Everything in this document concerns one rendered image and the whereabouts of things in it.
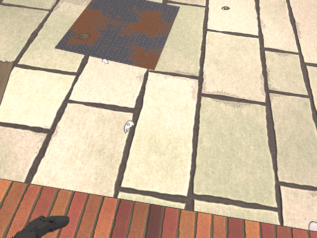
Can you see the robot left hand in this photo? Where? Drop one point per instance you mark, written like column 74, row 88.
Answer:
column 42, row 225

